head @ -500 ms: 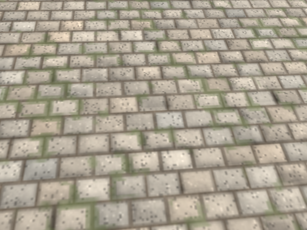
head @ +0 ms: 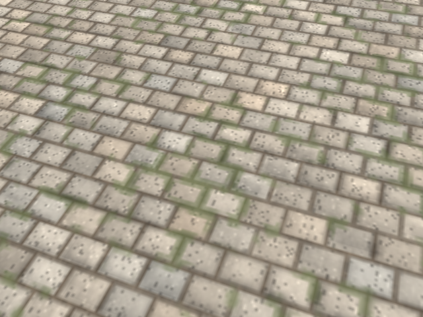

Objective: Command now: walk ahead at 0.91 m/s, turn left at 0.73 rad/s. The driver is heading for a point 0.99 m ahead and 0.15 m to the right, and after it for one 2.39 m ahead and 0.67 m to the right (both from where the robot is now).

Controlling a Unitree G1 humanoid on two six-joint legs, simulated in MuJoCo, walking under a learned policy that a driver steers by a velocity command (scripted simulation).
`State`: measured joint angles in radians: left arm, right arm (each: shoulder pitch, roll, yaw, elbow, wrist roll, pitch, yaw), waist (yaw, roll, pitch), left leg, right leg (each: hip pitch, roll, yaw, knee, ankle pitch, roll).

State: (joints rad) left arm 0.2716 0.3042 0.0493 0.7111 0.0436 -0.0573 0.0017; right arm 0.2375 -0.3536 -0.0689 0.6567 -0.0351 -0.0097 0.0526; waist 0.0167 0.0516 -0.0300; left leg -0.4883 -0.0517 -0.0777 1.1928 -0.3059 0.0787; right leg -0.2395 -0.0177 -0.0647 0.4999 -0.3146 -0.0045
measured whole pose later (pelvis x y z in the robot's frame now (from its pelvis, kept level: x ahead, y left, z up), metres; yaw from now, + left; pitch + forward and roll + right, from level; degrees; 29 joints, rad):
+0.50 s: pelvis +0.42 +0.06 +0.00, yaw +5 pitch +0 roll +2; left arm 0.32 0.27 0.02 0.83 0.01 -0.03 -0.03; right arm 0.34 -0.30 -0.04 0.86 -0.03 -0.08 0.01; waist 0.02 -0.02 0.03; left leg -0.10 -0.12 0.11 0.38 -0.28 0.11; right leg -0.58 -0.11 0.05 1.25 -0.22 -0.07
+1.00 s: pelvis +0.89 +0.04 +0.00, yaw -20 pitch +1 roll +0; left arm 0.49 0.30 0.06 0.89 0.00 -0.06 -0.01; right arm 0.00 -0.23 0.06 0.59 -0.06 -0.07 0.02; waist 0.08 0.00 0.02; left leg -0.73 0.15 -0.12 0.91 -0.13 -0.06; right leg -0.07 0.22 0.12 0.37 -0.30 -0.18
